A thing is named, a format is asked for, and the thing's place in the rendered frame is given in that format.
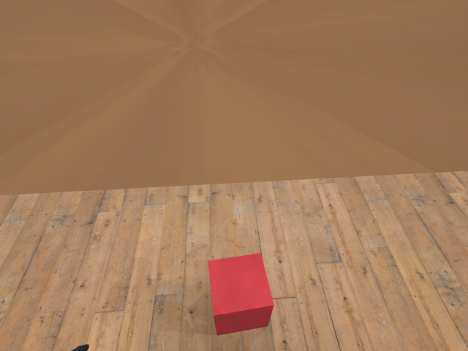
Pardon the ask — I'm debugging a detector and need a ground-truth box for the carton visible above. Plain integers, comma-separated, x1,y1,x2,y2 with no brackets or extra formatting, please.
208,253,274,336

